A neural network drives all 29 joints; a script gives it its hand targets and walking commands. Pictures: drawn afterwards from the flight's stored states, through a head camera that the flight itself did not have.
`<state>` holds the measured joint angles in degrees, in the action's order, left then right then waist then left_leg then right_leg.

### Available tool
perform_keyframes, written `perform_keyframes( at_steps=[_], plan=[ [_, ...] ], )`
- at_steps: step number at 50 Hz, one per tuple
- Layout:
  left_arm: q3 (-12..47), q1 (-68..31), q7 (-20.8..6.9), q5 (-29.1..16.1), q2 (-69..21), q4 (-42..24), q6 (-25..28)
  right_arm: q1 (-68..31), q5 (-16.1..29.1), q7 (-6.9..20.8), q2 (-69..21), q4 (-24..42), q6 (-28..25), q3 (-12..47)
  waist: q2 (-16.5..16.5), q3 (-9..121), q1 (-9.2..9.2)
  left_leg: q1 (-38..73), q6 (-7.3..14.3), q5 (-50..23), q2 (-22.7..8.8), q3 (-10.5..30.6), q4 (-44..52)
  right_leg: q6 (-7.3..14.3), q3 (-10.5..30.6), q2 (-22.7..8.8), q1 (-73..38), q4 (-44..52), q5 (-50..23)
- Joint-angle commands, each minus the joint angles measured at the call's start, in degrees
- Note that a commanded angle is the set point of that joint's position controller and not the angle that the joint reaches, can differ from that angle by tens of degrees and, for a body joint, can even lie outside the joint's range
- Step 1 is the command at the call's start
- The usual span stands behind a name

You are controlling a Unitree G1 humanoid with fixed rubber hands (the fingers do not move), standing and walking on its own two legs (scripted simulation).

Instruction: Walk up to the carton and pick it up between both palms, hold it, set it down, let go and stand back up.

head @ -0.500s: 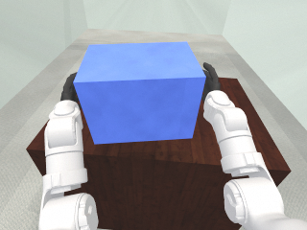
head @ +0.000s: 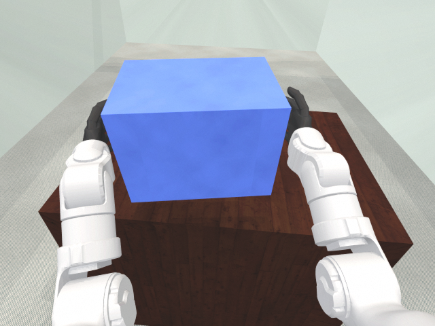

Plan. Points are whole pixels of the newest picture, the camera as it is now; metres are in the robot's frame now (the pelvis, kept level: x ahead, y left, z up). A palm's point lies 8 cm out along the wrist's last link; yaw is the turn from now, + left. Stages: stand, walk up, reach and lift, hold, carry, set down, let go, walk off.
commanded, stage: hold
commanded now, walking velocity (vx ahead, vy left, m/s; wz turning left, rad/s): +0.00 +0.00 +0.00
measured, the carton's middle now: (198, 128) +0.41 +0.01 +0.22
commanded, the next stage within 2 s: set down in 0.12 s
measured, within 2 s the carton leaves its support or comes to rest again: neither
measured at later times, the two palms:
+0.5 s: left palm (97, 149) +0.37 +0.18 +0.20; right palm (291, 136) +0.37 -0.16 +0.22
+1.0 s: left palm (122, 165) +0.40 +0.16 +0.14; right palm (294, 149) +0.39 -0.18 +0.17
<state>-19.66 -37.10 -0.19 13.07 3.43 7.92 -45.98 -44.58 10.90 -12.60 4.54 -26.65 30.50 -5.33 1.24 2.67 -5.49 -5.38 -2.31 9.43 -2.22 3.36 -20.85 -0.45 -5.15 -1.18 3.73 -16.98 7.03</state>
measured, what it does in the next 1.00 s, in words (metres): stands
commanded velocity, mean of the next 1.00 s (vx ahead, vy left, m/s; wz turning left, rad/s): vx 0.00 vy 0.00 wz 0.00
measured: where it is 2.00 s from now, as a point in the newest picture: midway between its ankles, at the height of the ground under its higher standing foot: outside the picture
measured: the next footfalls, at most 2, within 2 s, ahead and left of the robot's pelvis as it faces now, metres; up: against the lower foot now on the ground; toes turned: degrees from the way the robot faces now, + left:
none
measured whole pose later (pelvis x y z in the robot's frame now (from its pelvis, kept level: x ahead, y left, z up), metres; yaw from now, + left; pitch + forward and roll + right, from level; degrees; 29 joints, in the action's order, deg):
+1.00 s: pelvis +0.02 +0.00 +0.00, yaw +0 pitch -6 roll -1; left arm -16.7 -32.5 2.1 14.5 0.1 16.6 -27.4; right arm -38.5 3.6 -6.2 2.9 -37.2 2.7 -10.8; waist 4.1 -3.2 -4.3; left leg -2.8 -2.5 10.7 -2.3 2.8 -19.6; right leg -0.6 -4.7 -1.2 1.8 -16.8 8.7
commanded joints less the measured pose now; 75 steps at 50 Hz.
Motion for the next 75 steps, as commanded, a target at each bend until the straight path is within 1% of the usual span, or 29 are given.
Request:
perform_keyframes(
  at_steps=[1,3,7,9,11,14,17,20,22,25,27,30,33,34,37,39,41,43,45,47,51,52,55,57,62,67,69,71,75],
  plan=[
    [26.2,-54.0,-11.3,-10.8,-25.6,-10.0,5.2,-47.4,8.3,11.3,-29.6,14.5,-2.7,19.7,-4.3,26.3,-0.28,-0.5,0.0,-9.0,6.1,-3.3,4.2,-1.3,2.1,4.0,-13.9,1.0,-6.1],
    [26.0,-53.9,-11.7,-10.4,-25.8,-10.0,4.9,-47.8,8.1,11.5,-29.5,14.4,-2.9,19.2,-4.7,26.3,-0.24,-0.5,-0.1,-9.1,6.0,-3.3,4.4,-1.1,2.1,4.0,-14.4,1.0,-5.9],
    [26.6,-55.3,-11.8,-11.0,-26.1,-11.2,5.2,-48.9,8.9,11.5,-29.6,15.9,-3.3,19.4,-5.2,28.7,-0.67,1.5,-0.7,-12.7,6.1,-3.2,3.1,-1.3,1.8,4.3,-14.7,0.7,-8.3],
    [26.5,-55.5,-11.8,-10.9,-26.4,-10.9,5.6,-49.2,8.5,11.5,-29.9,15.9,-3.9,19.1,-5.2,28.4,-0.63,2.0,-0.7,-12.3,6.2,-3.2,3.1,-1.4,1.5,4.4,-14.1,0.9,-7.7],
    [25.9,-55.2,-11.8,-9.9,-27.1,-9.3,6.5,-49.5,7.1,11.5,-30.3,14.9,-5.2,18.3,-5.0,26.9,-0.36,2.3,-0.4,-10.0,6.3,-3.3,3.7,-1.5,1.0,4.3,-13.3,1.3,-5.6],
    [23.9,-54.0,-12.4,-7.2,-28.2,-4.9,8.9,-50.1,3.0,11.7,-31.2,12.1,-9.3,15.4,-4.5,23.8,0.29,3.3,0.3,-4.8,6.3,-4.0,5.2,-1.5,-0.3,4.1,-12.3,2.3,-0.7],
    [20.5,-51.1,-13.5,-3.4,-28.5,-0.1,11.9,-48.4,-3.4,12.3,-31.1,8.2,-14.9,10.7,-3.5,20.1,0.62,4.3,0.9,-0.9,6.1,-5.4,6.9,-1.4,-1.5,3.6,-12.9,2.9,2.3],
    [17.7,-47.3,-14.7,0.0,-27.7,2.7,14.5,-45.3,-8.7,13.0,-29.5,5.3,-20.9,7.2,-2.8,16.8,0.79,5.4,0.9,-2.2,5.8,-6.8,7.1,-1.4,-2.7,3.0,-14.3,3.2,1.8],
    [17.4,-45.0,-15.0,1.0,-27.7,3.9,16.1,-43.6,-10.8,13.4,-28.4,4.2,-24.4,6.3,-2.5,15.2,0.78,6.0,0.5,-4.4,5.6,-7.4,6.7,-1.5,-3.4,2.9,-14.4,3.4,0.7],
    [19.1,-43.7,-14.8,1.1,-28.3,2.9,18.5,-40.2,-12.2,14.0,-27.4,2.3,-28.5,7.0,-2.5,14.3,0.26,7.8,-0.3,-8.9,5.3,-7.8,6.0,-1.6,-4.2,2.9,-13.8,3.3,-1.4],
    [22.0,-44.3,-14.1,0.0,-29.2,0.8,20.1,-39.1,-12.0,14.3,-27.1,2.3,-30.8,8.7,-3.1,16.4,-0.16,9.8,-1.2,-12.8,5.2,-7.8,5.2,-1.7,-4.5,3.0,-13.4,2.9,-4.1],
    [27.7,-45.9,-12.1,-2.6,-31.1,-3.0,22.5,-39.2,-10.5,14.4,-27.2,4.2,-33.6,12.3,-3.9,22.3,-0.72,13.6,-2.4,-19.1,5.1,-7.3,3.2,-1.8,-4.5,3.3,-13.1,1.8,-9.8],
    [32.9,-47.6,-9.6,-5.1,-32.8,-6.9,24.7,-39.7,-8.8,14.4,-27.9,6.8,-35.4,16.0,-4.5,28.5,-0.85,15.5,-2.9,-23.8,5.1,-6.5,1.4,-1.8,-3.9,3.6,-13.2,0.5,-15.0],
    [33.7,-46.6,-8.9,-5.5,-33.0,-7.0,25.3,-41.8,-8.0,14.3,-28.9,8.2,-35.7,16.9,-4.7,29.3,0.16,15.3,-3.4,-26.4,5.0,-6.0,0.0,-1.2,-3.9,3.8,-14.6,0.0,-16.9],
    [36.3,-46.8,-7.3,-6.6,-33.1,-9.5,26.7,-40.9,-6.4,14.1,-29.6,9.8,-35.2,19.7,-4.7,32.7,0.38,13.7,-3.6,-28.3,5.3,-5.4,-1.2,-1.4,-2.8,3.8,-16.7,-1.1,-21.1],
    [37.0,-46.7,-6.5,-7.1,-32.7,-10.3,27.0,-39.9,-5.4,13.9,-29.6,9.5,-34.4,20.8,-4.6,33.7,0.66,12.4,-3.4,-27.0,5.4,-5.0,-1.0,-1.4,-2.2,3.6,-16.9,-1.6,-21.7],
    [36.4,-46.2,-6.0,-6.9,-32.1,-9.7,26.8,-39.2,-5.2,14.1,-29.7,9.0,-33.4,21.1,-4.4,33.2,1.53,10.7,-2.9,-24.5,5.5,-5.0,-0.2,-1.7,-1.8,3.4,-16.9,-1.8,-21.6],
    [34.8,-45.5,-6.2,-6.3,-31.5,-7.4,26.1,-39.1,-5.6,14.2,-29.4,7.6,-32.4,20.0,-4.0,31.6,1.91,8.5,-2.3,-20.1,5.7,-5.1,1.2,-1.9,-1.6,3.1,-16.9,-1.7,-20.0],
    [33.3,-44.7,-6.6,-5.9,-31.3,-6.1,25.4,-38.3,-6.1,14.3,-29.5,5.9,-31.8,18.9,-3.4,30.3,2.08,7.3,-1.9,-18.3,5.6,-5.2,2.0,-2.2,-1.5,3.0,-17.2,-1.7,-20.1],
    [32.1,-43.9,-7.0,-5.3,-31.3,-5.0,25.0,-37.3,-6.7,14.3,-29.0,4.1,-31.5,17.5,-4.0,29.7,1.80,7.4,-2.0,-18.3,5.6,-5.5,2.5,-2.1,-1.5,3.0,-17.3,-1.4,-20.5],
    [29.1,-43.0,-8.0,-4.1,-31.1,-1.9,25.1,-36.7,-7.9,14.4,-28.5,1.6,-31.6,15.0,-3.2,28.0,2.03,6.6,-2.3,-18.3,5.8,-5.9,3.0,-2.5,-1.9,3.1,-18.4,-1.4,-22.2],
    [28.4,-42.7,-8.2,-3.7,-30.9,-0.8,25.1,-35.9,-8.5,14.4,-28.1,0.0,-31.5,14.2,-3.4,26.5,1.76,6.3,-2.2,-17.6,5.8,-6.0,3.3,-2.5,-1.9,3.0,-18.4,-1.1,-21.8],
    [26.8,-42.7,-8.9,-3.1,-31.0,1.4,25.8,-36.1,-10.1,14.7,-28.0,-1.9,-32.4,12.3,-2.7,25.3,1.64,6.1,-2.1,-16.3,5.7,-6.4,3.9,-2.5,-2.3,2.9,-18.3,-0.9,-20.9],
    [26.4,-42.9,-9.0,-3.0,-31.4,2.4,26.7,-36.3,-11.1,15.0,-27.9,-2.1,-33.4,11.3,-2.4,25.7,1.59,6.4,-2.3,-17.6,5.6,-6.6,3.6,-2.5,-2.5,3.0,-18.3,-1.0,-21.6],
    [27.5,-44.9,-8.4,-3.7,-33.1,4.3,29.8,-37.0,-13.1,15.5,-28.0,-3.7,-35.7,9.8,-2.8,28.1,0.75,9.3,-3.6,-21.6,5.1,-6.4,2.1,-2.0,-3.2,3.5,-16.6,-0.8,-22.6],
    [29.9,-48.8,-6.6,-5.3,-34.8,4.4,33.2,-38.9,-13.5,16.1,-28.7,-4.8,-37.7,9.7,-3.3,32.7,0.70,11.3,-4.6,-25.7,4.7,-6.0,0.3,-1.6,-3.3,3.8,-14.2,-1.2,-23.2],
    [29.9,-49.6,-6.1,-5.2,-34.8,5.8,34.0,-39.2,-13.6,16.3,-29.0,-6.3,-37.8,9.5,-3.5,32.8,0.81,10.9,-4.6,-25.0,4.5,-5.9,0.3,-1.5,-3.3,3.6,-13.6,-1.3,-22.6],
    [28.6,-49.8,-5.9,-4.6,-34.3,8.0,34.2,-39.0,-14.2,16.6,-28.9,-8.5,-37.5,8.6,-2.9,31.2,1.25,9.4,-4.1,-22.0,4.5,-6.3,1.2,-1.6,-3.0,3.4,-13.5,-1.0,-20.8],
    [26.5,-51.6,-5.7,-4.2,-33.8,11.0,34.9,-40.2,-15.3,17.3,-29.0,-12.1,-37.5,5.9,-3.4,31.1,2.25,7.1,-3.5,-17.1,4.6,-6.8,2.8,-1.5,-2.6,2.9,-12.8,-0.8,-17.7]
  ],
)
